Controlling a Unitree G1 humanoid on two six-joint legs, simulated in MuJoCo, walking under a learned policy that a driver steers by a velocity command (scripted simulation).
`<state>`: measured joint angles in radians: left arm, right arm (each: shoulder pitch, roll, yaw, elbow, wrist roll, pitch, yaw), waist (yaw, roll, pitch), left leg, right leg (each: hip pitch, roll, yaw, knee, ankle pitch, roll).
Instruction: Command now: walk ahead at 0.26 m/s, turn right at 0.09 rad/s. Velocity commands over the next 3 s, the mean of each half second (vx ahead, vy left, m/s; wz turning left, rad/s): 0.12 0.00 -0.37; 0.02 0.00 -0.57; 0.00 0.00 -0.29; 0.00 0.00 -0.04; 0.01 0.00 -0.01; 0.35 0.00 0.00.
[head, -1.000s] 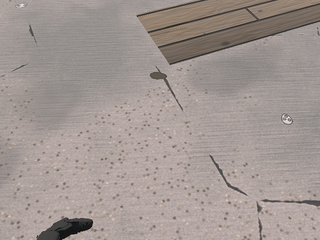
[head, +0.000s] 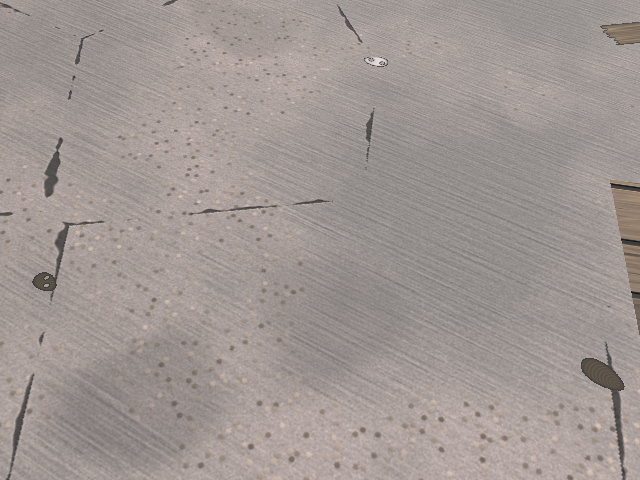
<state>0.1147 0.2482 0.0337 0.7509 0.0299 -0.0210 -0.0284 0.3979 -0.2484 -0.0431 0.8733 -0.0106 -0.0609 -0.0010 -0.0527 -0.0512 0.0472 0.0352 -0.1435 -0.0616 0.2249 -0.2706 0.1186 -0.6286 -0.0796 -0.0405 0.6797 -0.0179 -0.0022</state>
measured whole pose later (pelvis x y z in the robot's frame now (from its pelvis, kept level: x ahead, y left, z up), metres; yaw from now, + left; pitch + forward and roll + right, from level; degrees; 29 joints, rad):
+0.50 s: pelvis +0.11 -0.01 +0.00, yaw -15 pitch +1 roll +1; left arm 0.27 0.28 0.08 0.79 0.02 0.04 -0.01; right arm 0.16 -0.26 -0.03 0.77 -0.02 0.04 -0.03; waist 0.05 0.01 0.05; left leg -0.46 -0.01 -0.09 0.84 -0.38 -0.04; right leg -0.35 0.14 0.13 0.42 -0.07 -0.08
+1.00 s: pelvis +0.12 +0.02 +0.00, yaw -32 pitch +0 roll -1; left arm 0.17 0.30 0.07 0.73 0.00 0.09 -0.05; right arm 0.23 -0.27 -0.04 0.73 -0.03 0.01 -0.02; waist -0.02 -0.01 0.07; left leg -0.21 0.05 0.13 0.47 -0.26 0.02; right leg -0.35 0.01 0.00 0.82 -0.46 0.04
